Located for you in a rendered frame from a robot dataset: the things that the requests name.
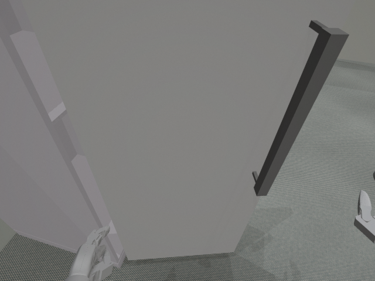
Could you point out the handle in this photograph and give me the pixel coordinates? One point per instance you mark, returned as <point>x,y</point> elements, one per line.
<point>326,49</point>

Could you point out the right robot hand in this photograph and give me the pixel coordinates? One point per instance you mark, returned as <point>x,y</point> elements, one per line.
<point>364,221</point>

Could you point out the left robot hand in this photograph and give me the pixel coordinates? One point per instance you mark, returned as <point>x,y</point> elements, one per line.
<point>85,260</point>

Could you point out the fridge door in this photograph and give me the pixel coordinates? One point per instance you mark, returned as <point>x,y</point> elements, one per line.
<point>176,103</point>

